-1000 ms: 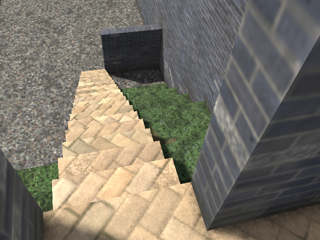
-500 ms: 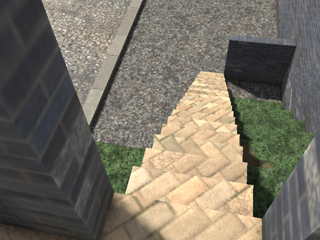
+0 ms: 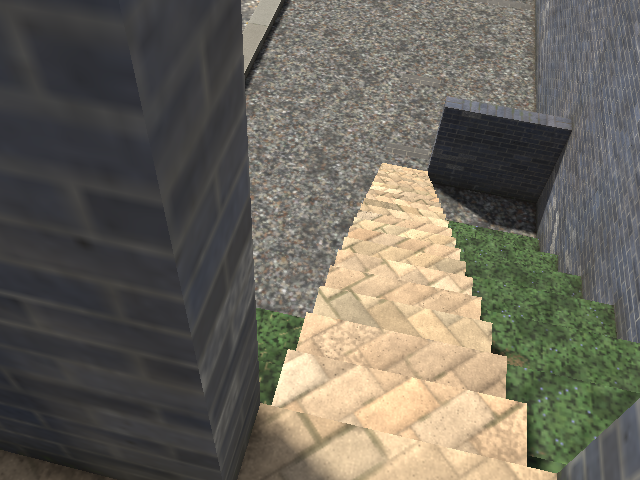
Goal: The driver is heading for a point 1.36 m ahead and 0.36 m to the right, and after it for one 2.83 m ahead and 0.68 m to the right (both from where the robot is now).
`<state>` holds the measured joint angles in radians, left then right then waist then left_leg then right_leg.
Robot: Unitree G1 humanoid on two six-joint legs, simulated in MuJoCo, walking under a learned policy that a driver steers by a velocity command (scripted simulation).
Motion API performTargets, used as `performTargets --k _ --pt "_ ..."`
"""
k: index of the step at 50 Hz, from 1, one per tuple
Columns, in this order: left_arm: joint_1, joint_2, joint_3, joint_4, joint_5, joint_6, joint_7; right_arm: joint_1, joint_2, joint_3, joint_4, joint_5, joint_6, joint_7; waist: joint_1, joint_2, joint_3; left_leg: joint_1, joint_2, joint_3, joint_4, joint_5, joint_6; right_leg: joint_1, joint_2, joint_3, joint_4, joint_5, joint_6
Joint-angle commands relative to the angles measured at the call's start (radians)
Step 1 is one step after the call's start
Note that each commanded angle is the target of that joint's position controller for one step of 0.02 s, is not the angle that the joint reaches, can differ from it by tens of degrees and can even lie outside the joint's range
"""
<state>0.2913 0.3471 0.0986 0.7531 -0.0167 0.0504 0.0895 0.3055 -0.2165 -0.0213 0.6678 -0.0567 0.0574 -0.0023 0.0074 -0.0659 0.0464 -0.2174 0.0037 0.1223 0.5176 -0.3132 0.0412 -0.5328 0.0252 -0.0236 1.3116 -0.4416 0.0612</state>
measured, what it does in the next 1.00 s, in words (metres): steps to the right, turning right: right foot, then left foot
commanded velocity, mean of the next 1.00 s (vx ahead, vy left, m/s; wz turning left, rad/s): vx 0.06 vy -0.15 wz -0.52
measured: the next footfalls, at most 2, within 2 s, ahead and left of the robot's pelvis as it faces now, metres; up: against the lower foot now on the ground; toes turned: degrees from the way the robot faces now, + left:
right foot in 0.56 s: +0.00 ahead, -0.15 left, +0.00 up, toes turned -33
left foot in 0.90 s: +0.13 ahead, -0.07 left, +0.00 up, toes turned -27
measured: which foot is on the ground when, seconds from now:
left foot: down 0.00-0.54, up 0.56-0.88, down 0.90-1.00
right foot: up 0.00-0.54, down 0.56-0.90, up 0.92-1.00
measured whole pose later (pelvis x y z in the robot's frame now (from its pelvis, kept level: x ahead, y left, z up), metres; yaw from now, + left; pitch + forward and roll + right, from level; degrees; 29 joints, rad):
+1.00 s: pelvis +0.02 -0.12 -0.01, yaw -28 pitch -1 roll -2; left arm 0.25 0.27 0.04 0.64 0.03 0.06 -0.02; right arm 0.31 -0.28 -0.07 0.75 0.00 -0.03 -0.06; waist -0.02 -0.06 0.08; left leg -0.35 0.01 0.02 0.68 -0.31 0.05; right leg -0.39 0.16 0.01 1.12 -0.54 0.01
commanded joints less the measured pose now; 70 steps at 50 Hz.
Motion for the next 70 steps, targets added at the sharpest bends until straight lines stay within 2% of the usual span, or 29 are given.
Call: performTargets --k 1,8,18,24,26,27,28,29,30,32,34,37,39,44,45,46,47,48,49,51,54,56,59,60,61,62,63,65,70 --pt "-0.01 0.082 0.018 -0.112 0.008 -0.005 -0.004 -0.034 -0.114 -0.034 -0.064 -0.001 -0.029 -0.047 -0.002 0.192 -0.03 0.095 0.272 -0.153 -0.178 0.427 0.209 -0.063 -0.043 0.029 -0.048 0.042 0.003" --pt "-0.159 0.017 0.004 -0.28 -0.001 0.041 -0.096 -0.03 -0.236 -0.1 -0.027 0.05 -0.063 -0.06 -0.032 0.067 -0.072 0.278 0.437 -0.171 -0.173 0.672 0.198 -0.125 -0.146 0.037 -0.322 0.043 -0.006" --pt "-0.242 -0.012 -0.004 -0.296 -0.035 0.067 -0.178 -0.134 -0.29 -0.132 -0.04 0.061 -0.031 -0.049 -0.042 0.116 -0.097 0.318 0.38 0.092 -0.101 0.875 0.129 -0.097 -0.19 -0.071 -0.342 0.099 0.012" --pt "-0.169 0.048 0.03 -0.276 -0.036 0.066 -0.173 -0.226 -0.33 -0.143 -0.034 0.087 -0.001 -0.03 0.046 0.207 -0.165 0.287 0.389 0.202 0.012 1.038 0.122 0.162 -0.103 -0.173 -0.498 0.026 -0.053" --pt "-0.061 0.087 0.057 -0.253 -0.042 0.064 -0.151 -0.272 -0.326 -0.147 -0.037 0.141 0.019 -0.013 0.119 0.232 -0.178 0.254 0.372 0.223 0.187 0.964 0.095 0.296 -0.05 -0.186 -0.652 0.052 -0.109" --pt "0.065 0.117 0.078 -0.222 -0.035 0.059 -0.138 -0.31 -0.295 -0.138 -0.037 0.151 0.021 -0.012 0.201 0.181 -0.155 0.118 0.325 0.22 0.385 0.776 0.064 0.448 -0.013 -0.146 -0.838 0.147 -0.174" --pt "0.065 0.18 0.092 -0.227 -0.035 0.042 -0.125 -0.268 -0.195 -0.118 -0.06 0.095 0.016 -0.011 0.134 -0.104 -0.052 -0.254 0.178 0.173 0.646 -0.149 0.01 0.579 -0.116 0.183 -0.874 0.724 -0.275" --pt "0.037 0.273 0.086 -0.258 0.008 0.011 -0.157 -0.338 -0.204 -0.116 -0.146 0.049 -0.016 -0.045 0.086 -0.232 -0.106 -0.574 -0.034 0.041 0.933 -0.455 -0.054 0.629 -0.293 0.65 -0.963 0.782 -0.511" --pt "0.046 0.279 0.079 -0.236 0.008 -0.014 -0.18 -0.353 -0.251 -0.125 -0.15 0.074 -0.051 -0.051 0.087 -0.092 -0.137 -0.591 0.002 -0.127 0.953 -0.415 -0.039 0.591 -0.357 0.678 -1.046 0.57 -0.548" --pt "-0.074 0.188 0.05 -0.232 -0.041 -0.025 -0.155 -0.25 -0.256 -0.125 -0.093 0.089 -0.079 -0.056 -0.028 -0.015 -0.053 -0.53 0.048 -0.159 0.759 -0.247 -0.031 0.499 -0.244 0.436 -0.963 0.509 -0.41" --pt "-0.138 0.107 0.015 -0.253 -0.004 -0.009 -0.121 -0.158 -0.296 -0.134 -0.02 0.064 -0.067 -0.071 -0.051 0.032 -0.077 -0.361 0.033 -0.099 0.662 -0.153 -0.054 0.374 -0.207 0.309 -0.937 0.612 -0.364" --pt "-0.091 0.094 -0.001 -0.211 0.047 -0.009 -0.111 -0.136 -0.18 -0.085 0.011 0.071 -0.072 -0.082 0.002 -0.023 -0.114 -0.178 0.043 -0.045 0.411 -0.087 -0.055 0.301 -0.141 0.171 -0.931 0.528 -0.341" --pt "-0.005 0.073 -0.015 -0.173 0.069 -0.001 -0.12 -0.166 -0.189 -0.075 0.009 0.086 -0.079 -0.084 0.06 -0.066 -0.087 -0.152 0.043 -0.026 0.333 -0.075 -0.037 0.298 -0.138 0.166 -0.94 0.437 -0.358" --pt "0.008 0.013 -0.045 -0.166 0.074 0.0 -0.141 -0.071 -0.232 -0.09 0.03 0.091 -0.091 -0.046 0.018 -0.049 0.005 0.01 0.022 -0.027 0.135 0.034 0.019 0.174 -0.12 0.123 -0.906 0.086 -0.325" --pt "0.02 0.008 -0.042 -0.165 0.075 -0.01 -0.134 -0.018 -0.245 -0.1 0.038 0.073 -0.102 -0.042 -0.014 0.014 0.01 0.103 0.047 -0.1 0.05 0.106 0.034 0.115 -0.065 0.064 -0.797 0.038 -0.271" --pt "0.057 -0.003 -0.039 -0.188 0.085 -0.014 -0.119 -0.023 -0.381 -0.134 0.008 0.047 -0.107 -0.053 0.024 0.265 0.048 0.105 0.269 -0.535 -0.143 0.081 0.151 -0.018 0.065 -0.046 -0.513 -0.015 -0.138" --pt "-0.015 0.054 -0.024 -0.219 0.047 -0.02 -0.105 0.0 -0.402 -0.134 -0.01 0.021 -0.108 -0.059 -0.031 0.436 -0.018 0.061 0.439 -0.966 -0.357 -0.059 0.345 -0.056 0.151 0.022 -0.204 -0.264 -0.049" --pt "-0.004 0.091 -0.008 -0.211 0.032 -0.019 -0.102 -0.034 -0.335 -0.114 -0.021 0.015 -0.12 -0.064 0.0 0.34 -0.011 0.023 0.427 -0.971 -0.364 -0.174 0.311 -0.087 0.119 0.134 -0.047 -0.229 -0.026" --pt "0.044 0.092 0.005 -0.193 0.037 -0.008 -0.097 -0.072 -0.287 -0.105 -0.035 0.058 -0.107 -0.071 0.035 0.27 0.006 -0.004 0.347 -0.833 -0.303 -0.15 0.249 -0.1 0.1 0.157 0.068 -0.135 0.001" --pt "0.003 0.044 0.007 -0.199 0.055 0.006 -0.086 -0.128 -0.262 -0.102 -0.066 0.078 -0.084 -0.076 0.043 0.161 0.021 -0.027 0.252 -0.591 -0.223 0.041 0.171 -0.108 0.054 0.146 0.016 -0.021 0.011" --pt "-0.028 -0.058 -0.02 -0.206 0.043 -0.011 -0.102 -0.151 -0.263 -0.105 -0.105 0.049 -0.032 -0.078 0.033 0.242 -0.048 -0.038 0.117 -0.408 -0.129 0.381 0.147 0.026 0.08 0.08 -0.285 -0.005 0.036" --pt "-0.038 -0.097 -0.037 -0.196 0.02 -0.03 -0.106 -0.166 -0.267 -0.114 -0.133 0.065 0.004 -0.063 0.024 0.242 -0.119 -0.025 0.1 -0.414 -0.063 0.448 0.147 0.129 0.086 0.079 -0.521 -0.026 0.04" --pt "0.022 -0.045 -0.013 -0.149 -0.02 -0.059 -0.093 -0.171 -0.243 -0.105 -0.156 0.123 -0.004 -0.041 0.045 0.238 -0.162 -0.017 0.084 -0.506 0.021 0.235 0.098 0.311 0.079 0.054 -0.938 0.251 0.04" --pt "0.042 0.014 0.011 -0.137 -0.012 -0.054 -0.082 -0.144 -0.196 -0.095 -0.151 0.118 -0.008 -0.036 0.032 0.192 -0.182 -0.131 0.03 -0.476 0.098 0.062 0.043 0.444 0.006 0.113 -0.946 0.351 0.006" --pt "0.055 0.112 0.033 -0.162 0.003 -0.046 -0.063 -0.082 -0.087 -0.066 -0.15 0.081 -0.009 -0.025 0.002 -0.097 -0.207 -0.317 -0.113 -0.358 0.396 -0.339 -0.037 0.558 -0.271 0.408 -0.955 0.577 -0.116" --pt "0.011 0.17 0.032 -0.184 0.064 -0.049 -0.081 -0.064 -0.142 -0.082 -0.191 0.096 -0.028 -0.02 -0.047 -0.236 -0.195 -0.407 -0.098 -0.356 0.64 -0.402 -0.083 0.402 -0.435 0.644 -0.984 0.67 -0.281" --pt "-0.099 0.132 0.026 -0.218 0.056 -0.061 -0.084 -0.025 -0.225 -0.108 -0.159 0.095 -0.028 -0.015 -0.079 -0.169 -0.131 -0.436 -0.043 -0.336 0.809 -0.339 -0.1 0.348 -0.459 0.657 -1.008 0.529 -0.336" --pt "-0.173 0.025 -0.002 -0.226 0.013 -0.064 -0.062 -0.057 -0.28 -0.133 -0.109 0.086 0.001 -0.023 -0.055 0.003 -0.039 -0.516 0.014 -0.304 0.886 -0.158 -0.131 0.347 -0.321 0.385 -0.952 0.39 -0.241" --pt "-0.046 0.05 0.005 -0.19 -0.004 -0.106 -0.029 -0.13 -0.209 -0.103 -0.151 0.1 0.054 -0.019 -0.01 -0.084 -0.071 -0.573 -0.006 -0.26 0.952 -0.033 -0.186 0.477 -0.294 0.178 -0.859 0.8 -0.218"
Velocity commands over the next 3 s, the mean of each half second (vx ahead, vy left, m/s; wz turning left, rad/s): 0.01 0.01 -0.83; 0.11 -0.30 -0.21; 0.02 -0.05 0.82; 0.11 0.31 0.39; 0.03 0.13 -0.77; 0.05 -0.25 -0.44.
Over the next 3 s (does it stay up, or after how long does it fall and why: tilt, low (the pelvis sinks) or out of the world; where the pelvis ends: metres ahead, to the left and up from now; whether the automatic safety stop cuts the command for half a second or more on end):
stays up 0.02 -0.07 -0.01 its command is cut before an obstacle from the start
